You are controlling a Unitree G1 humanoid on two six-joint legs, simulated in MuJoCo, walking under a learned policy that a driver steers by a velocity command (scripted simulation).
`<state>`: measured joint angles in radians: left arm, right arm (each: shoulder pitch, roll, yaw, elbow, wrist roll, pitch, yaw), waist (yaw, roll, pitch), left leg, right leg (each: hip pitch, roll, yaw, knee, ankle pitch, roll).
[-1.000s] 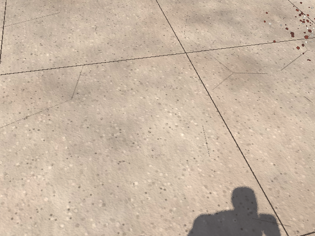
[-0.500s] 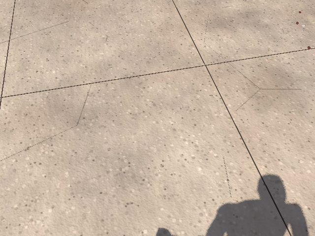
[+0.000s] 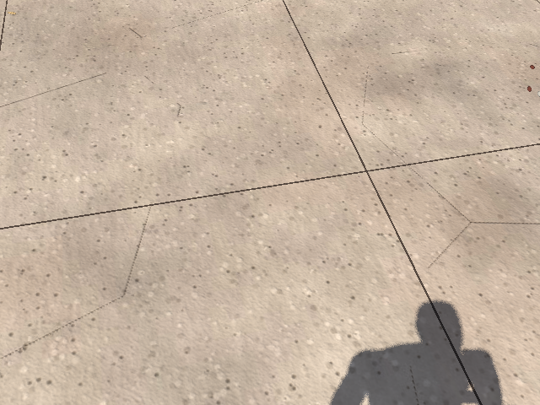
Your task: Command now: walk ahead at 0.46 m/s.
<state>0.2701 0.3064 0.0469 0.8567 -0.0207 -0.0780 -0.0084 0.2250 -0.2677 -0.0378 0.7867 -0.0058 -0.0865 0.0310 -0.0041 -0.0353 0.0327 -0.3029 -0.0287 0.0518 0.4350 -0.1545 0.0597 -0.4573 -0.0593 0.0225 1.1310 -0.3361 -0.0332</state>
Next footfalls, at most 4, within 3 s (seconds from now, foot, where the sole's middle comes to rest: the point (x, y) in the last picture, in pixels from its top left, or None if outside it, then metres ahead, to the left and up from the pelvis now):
0.30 right None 0.31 -0.13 -0.78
0.58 left None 0.23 0.12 -0.78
2.14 left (229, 319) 0.70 0.11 -0.78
2.70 right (314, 226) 1.01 -0.14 -0.78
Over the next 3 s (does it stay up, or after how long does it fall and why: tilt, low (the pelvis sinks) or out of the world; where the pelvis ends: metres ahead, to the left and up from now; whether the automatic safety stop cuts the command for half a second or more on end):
stays up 0.96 -0.05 0.01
